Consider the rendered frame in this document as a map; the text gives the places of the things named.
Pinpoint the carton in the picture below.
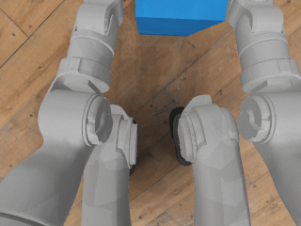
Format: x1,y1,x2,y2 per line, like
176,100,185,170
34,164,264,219
135,0,229,37

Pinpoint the right robot forearm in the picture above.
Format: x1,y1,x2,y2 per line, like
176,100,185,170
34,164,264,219
227,0,301,95

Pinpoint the right robot foot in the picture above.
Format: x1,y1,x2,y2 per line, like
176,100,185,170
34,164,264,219
169,106,193,166

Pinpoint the left robot forearm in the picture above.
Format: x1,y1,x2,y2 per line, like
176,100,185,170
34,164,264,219
38,0,125,128

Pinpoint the left robot thigh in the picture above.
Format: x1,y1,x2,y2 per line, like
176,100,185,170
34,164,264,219
81,114,138,226

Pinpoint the right robot upper arm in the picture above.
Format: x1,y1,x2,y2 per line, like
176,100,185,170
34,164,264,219
236,91,301,226

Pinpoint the left robot upper arm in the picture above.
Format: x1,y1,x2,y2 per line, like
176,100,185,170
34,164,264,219
0,89,114,226

